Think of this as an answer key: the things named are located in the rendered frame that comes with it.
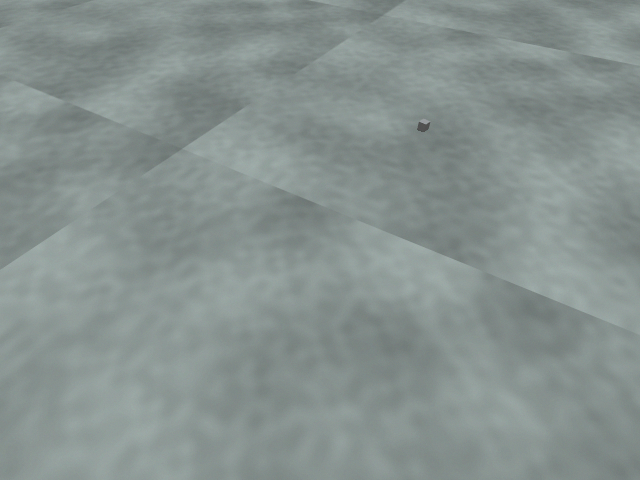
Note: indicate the cube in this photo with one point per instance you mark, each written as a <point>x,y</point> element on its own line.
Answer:
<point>423,125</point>

